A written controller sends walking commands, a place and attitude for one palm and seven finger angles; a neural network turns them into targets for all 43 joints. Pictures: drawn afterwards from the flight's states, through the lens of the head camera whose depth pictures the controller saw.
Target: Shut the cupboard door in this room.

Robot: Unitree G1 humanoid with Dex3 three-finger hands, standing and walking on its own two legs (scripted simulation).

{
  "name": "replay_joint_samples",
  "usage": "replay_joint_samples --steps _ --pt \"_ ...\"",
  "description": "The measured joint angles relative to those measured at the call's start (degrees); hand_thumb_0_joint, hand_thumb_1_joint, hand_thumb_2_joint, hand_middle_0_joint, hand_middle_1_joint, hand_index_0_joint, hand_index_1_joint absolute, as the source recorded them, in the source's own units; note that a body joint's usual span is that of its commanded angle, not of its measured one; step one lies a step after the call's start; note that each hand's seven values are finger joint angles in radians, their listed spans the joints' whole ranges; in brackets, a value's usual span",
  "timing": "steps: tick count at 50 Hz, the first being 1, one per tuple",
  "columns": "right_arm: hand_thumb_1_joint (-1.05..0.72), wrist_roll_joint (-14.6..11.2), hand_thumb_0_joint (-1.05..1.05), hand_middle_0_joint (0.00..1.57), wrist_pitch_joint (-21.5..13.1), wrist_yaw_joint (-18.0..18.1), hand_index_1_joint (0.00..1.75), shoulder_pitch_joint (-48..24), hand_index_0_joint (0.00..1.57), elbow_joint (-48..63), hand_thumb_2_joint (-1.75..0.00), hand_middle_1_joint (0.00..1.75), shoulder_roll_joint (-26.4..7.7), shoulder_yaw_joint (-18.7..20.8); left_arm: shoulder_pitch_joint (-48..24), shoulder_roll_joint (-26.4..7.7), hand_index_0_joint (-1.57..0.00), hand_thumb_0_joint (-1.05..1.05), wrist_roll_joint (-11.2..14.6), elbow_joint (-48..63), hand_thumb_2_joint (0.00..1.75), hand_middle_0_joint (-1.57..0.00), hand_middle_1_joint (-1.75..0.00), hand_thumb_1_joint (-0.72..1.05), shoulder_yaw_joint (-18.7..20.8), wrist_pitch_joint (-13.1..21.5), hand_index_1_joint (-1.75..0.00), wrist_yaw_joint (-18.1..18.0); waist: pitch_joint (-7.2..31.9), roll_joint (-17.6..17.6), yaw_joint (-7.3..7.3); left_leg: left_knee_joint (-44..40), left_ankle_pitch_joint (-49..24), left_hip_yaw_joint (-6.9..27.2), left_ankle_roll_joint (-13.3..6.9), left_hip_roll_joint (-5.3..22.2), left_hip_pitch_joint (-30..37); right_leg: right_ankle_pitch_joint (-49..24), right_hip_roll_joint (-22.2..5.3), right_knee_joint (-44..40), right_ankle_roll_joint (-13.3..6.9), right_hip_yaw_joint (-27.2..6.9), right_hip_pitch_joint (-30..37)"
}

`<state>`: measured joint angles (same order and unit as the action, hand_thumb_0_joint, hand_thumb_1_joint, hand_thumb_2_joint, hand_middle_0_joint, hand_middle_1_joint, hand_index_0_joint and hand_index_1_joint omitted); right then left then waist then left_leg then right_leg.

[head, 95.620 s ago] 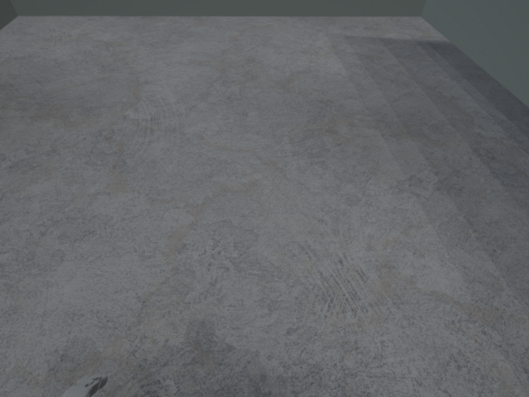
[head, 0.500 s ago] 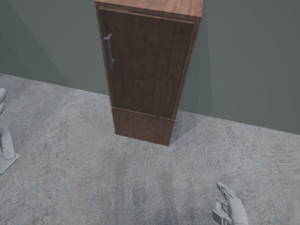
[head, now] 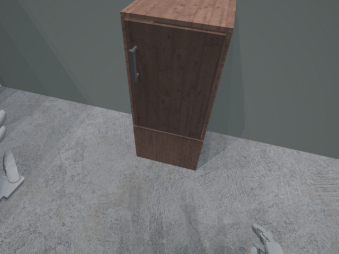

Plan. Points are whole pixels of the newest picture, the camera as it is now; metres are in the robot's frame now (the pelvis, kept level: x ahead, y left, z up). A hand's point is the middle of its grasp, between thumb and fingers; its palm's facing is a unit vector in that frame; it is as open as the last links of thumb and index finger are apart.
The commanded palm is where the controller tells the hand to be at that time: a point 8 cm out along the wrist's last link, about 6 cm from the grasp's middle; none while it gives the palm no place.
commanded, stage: let the arm hang, fingers relaxed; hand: left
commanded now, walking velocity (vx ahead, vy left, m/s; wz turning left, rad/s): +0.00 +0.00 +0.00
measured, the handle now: (134, 64) +0.86 +0.18 +0.01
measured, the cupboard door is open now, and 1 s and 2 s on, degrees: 0 0 0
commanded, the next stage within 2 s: look to check the result in 1.14 s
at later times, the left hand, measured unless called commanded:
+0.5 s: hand out of the picture -0.06 +0.17 -0.19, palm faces +0.05 -0.99 -0.14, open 7.1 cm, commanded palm none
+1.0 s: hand out of the picture -0.03 +0.17 -0.18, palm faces +0.03 -0.99 -0.17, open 7.4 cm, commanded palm none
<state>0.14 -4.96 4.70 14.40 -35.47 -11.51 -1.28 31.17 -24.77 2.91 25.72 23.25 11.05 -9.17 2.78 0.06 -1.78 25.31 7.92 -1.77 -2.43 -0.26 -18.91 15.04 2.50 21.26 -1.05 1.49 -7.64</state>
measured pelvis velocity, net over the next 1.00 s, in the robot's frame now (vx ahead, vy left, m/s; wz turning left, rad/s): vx -0.01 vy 0.00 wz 0.00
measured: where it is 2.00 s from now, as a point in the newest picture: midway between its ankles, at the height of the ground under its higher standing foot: outside the picture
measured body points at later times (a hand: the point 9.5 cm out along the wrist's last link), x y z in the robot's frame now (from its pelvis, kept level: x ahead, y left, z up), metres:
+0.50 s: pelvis -0.01 +0.00 +0.00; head +0.01 +0.03 +0.44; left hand -0.06 +0.23 -0.17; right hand +0.01 -0.25 -0.14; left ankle +0.06 +0.09 -0.74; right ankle -0.04 -0.11 -0.74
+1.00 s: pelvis -0.01 +0.00 +0.00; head -0.02 +0.01 +0.45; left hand -0.03 +0.22 -0.16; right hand -0.02 -0.22 -0.16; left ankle +0.06 +0.09 -0.74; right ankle -0.04 -0.11 -0.74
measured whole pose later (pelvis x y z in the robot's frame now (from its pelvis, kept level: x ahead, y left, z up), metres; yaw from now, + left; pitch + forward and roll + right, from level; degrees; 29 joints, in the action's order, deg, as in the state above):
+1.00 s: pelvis -0.01 +0.00 +0.00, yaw +0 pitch -2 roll +0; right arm 0.9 1.0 1.6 18.1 -64.3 -8.1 -0.1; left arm 19.5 -8.0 -0.7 -63.9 -0.1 0.1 -1.6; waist 0.4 0.0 -0.6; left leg 23.3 6.5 -2.4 -3.0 -1.9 -15.2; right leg 16.5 0.8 24.6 -0.9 1.3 -6.4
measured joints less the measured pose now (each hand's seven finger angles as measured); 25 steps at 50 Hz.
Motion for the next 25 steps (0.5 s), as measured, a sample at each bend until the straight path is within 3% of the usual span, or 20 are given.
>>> replay_joint_samples --steps 2,4,7,10,13,17,19,25 --pt "-0.90 -0.1 0.01 0.20 0.0 -0.1 0.30 -0.2 0.21 0.1 -0.90 0.30 -0.1 0.0 1.0 -0.5 -0.21 0.01 0.3 -0.1 0.90 -0.22 -0.30 0.89 0.5 0.2 -0.30 0.0 0.1 -0.3 0.03 -0.1 0.1 -0.2 -0.1 -0.1 -0.1 0.0 -0.1 -0.2 0.1 -0.2 -0.1" --pt "-0.90 -0.7 0.01 0.20 -1.9 -2.4 0.30 -1.2 0.21 -2.5 -0.90 0.30 -2.0 0.5 -3.1 -0.9 -0.20 0.00 -1.2 -8.0 0.90 -0.21 -0.30 0.90 -3.3 -0.1 -0.30 2.3 0.0 -1.9 1.18 1.9 0.6 0.1 -0.4 -0.4 -1.7 0.8 -0.4 2.1 0.3 0.3 -1.6" --pt "-0.90 -0.2 0.01 0.20 -0.2 -4.6 0.30 -4.5 0.21 -7.2 -0.90 0.30 -5.7 0.9 -11.1 1.8 -0.20 0.00 -2.7 -27.2 0.90 -0.20 -0.30 0.90 -11.9 -7.4 -0.30 6.1 -0.6 -4.9 2.38 5.1 1.9 -0.4 -1.2 -1.1 -3.3 3.2 -1.3 7.1 0.9 0.2 -4.0" --pt "-0.90 0.3 0.01 0.20 1.9 -5.0 0.30 -6.5 0.21 -10.0 -0.90 0.30 -6.8 0.8 -14.6 6.0 -0.19 0.00 -3.7 -45.3 0.90 -0.20 -0.30 0.91 -18.3 -12.2 -0.30 8.1 -1.7 -5.5 1.65 7.0 2.7 -1.0 -1.8 -1.6 -3.7 4.9 -2.0 10.8 1.4 -0.2 -5.2" --pt "-0.91 0.7 0.01 0.20 3.6 -5.1 0.30 -5.6 0.21 -11.9 -0.90 0.30 -5.6 0.4 -14.1 10.1 -0.19 0.00 -4.1 -58.1 0.90 -0.20 -0.30 0.91 -22.3 -14.2 -0.30 9.0 -2.7 -3.1 0.77 7.3 2.9 -1.0 -1.5 -1.8 -3.2 5.7 -2.2 12.1 1.0 -0.2 -5.2" --pt "-0.91 1.3 0.01 0.20 5.6 -5.1 0.30 -2.3 0.21 -15.4 -0.90 0.30 -2.7 -0.2 -11.9 14.1 -0.20 0.01 -3.9 -70.3 0.90 -0.21 -0.30 0.93 -24.0 -14.8 -0.30 8.5 -4.1 1.5 0.66 6.5 2.6 -0.2 -0.9 -1.7 -2.1 5.5 -1.9 11.0 0.4 0.5 -3.8" --pt "-0.91 1.3 0.01 0.20 6.3 -4.9 0.30 -0.5 0.21 -17.6 -0.90 0.30 -1.4 -0.4 -11.2 13.6 -0.20 0.00 -3.7 -74.8 0.90 -0.21 -0.30 0.97 -23.4 -14.6 -0.30 8.1 -4.7 3.2 1.20 5.7 2.1 0.4 -0.6 -1.5 -1.7 4.8 -1.6 9.6 0.2 1.0 -3.0" --pt "-0.91 1.0 0.01 0.20 7.1 -3.8 0.30 2.7 0.20 -22.8 -0.90 0.30 0.2 0.3 -8.3 13.5 -0.20 0.00 -3.6 -84.3 0.90 -0.21 -0.30 0.96 -23.3 -13.4 -0.30 8.7 -5.4 2.4 2.37 2.4 0.3 1.1 -0.5 -1.3 -0.1 2.3 -1.1 5.0 -0.1 1.6 -0.6"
